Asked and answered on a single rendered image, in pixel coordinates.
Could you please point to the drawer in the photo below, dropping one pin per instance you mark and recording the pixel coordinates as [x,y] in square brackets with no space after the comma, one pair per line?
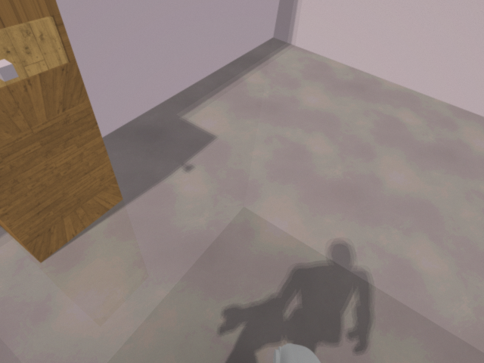
[32,47]

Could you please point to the cabinet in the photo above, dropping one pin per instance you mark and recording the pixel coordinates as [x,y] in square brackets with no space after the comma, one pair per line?
[55,174]

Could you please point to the right robot thigh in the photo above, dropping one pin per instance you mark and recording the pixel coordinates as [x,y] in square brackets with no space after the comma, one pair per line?
[292,353]

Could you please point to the handle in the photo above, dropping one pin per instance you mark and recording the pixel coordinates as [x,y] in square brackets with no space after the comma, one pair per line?
[7,71]

